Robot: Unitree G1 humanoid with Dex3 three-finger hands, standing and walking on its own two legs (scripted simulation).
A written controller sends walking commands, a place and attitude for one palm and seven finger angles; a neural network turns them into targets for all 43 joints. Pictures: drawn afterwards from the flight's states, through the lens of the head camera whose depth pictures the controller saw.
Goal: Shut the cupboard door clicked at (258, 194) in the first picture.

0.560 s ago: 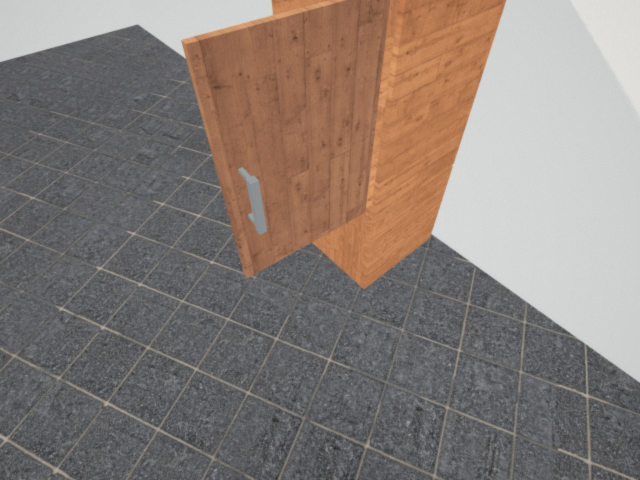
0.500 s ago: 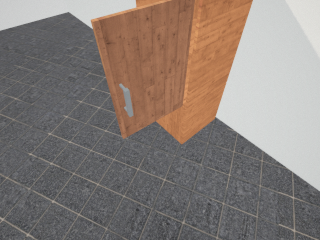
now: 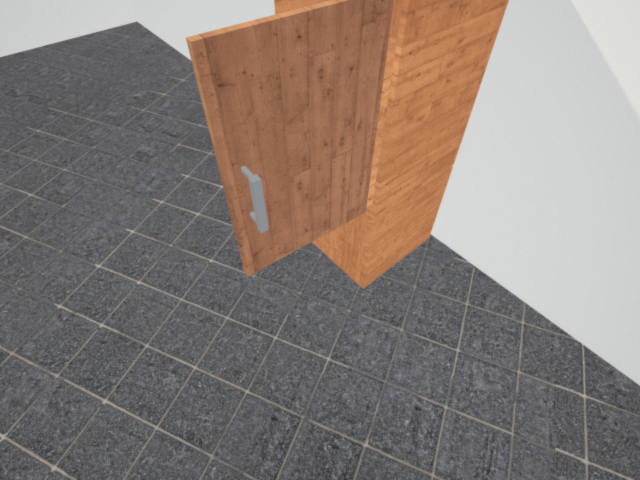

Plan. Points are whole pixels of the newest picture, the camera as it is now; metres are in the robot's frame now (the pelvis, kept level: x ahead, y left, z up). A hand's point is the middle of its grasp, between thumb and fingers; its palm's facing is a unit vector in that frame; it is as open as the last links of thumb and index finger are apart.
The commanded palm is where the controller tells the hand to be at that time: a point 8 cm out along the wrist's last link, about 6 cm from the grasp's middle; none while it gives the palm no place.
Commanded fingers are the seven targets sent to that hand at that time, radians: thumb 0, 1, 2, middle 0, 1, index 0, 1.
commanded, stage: look at it before walking up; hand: left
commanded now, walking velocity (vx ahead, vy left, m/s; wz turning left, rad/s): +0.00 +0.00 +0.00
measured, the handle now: (254, 200) +0.64 +0.17 -0.09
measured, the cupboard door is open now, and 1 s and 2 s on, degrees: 86 86 86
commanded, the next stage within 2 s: walk to a spot facing it in 0.28 s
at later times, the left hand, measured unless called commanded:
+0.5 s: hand out of the picture +0.08 +0.25 -0.16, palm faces -0.03 -0.94 -0.33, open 7.4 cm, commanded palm none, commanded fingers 0.00 0.90 0.90 -0.20 -0.30 -0.20 -0.30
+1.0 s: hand out of the picture +0.05 +0.15 -0.18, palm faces -0.24 -0.93 -0.27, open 7.4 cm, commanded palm none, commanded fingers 0.00 0.90 0.90 -0.20 -0.30 -0.20 -0.30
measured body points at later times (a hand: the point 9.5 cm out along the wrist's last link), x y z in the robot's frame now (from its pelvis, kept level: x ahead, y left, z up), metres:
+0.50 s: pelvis +0.00 +0.01 +0.00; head +0.02 +0.00 +0.45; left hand +0.09 +0.30 -0.14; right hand +0.07 -0.29 -0.14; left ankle -0.03 +0.11 -0.75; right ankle -0.01 -0.09 -0.75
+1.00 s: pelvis -0.03 -0.04 -0.01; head +0.04 -0.07 +0.43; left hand +0.06 +0.20 -0.16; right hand -0.01 -0.31 -0.17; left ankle -0.02 +0.13 -0.67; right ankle -0.03 -0.12 -0.75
